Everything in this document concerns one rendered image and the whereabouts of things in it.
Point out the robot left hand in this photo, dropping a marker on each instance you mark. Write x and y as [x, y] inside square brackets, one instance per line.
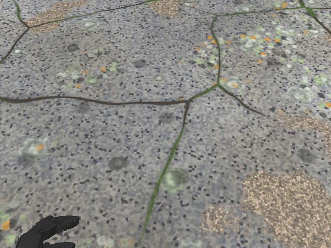
[45, 229]

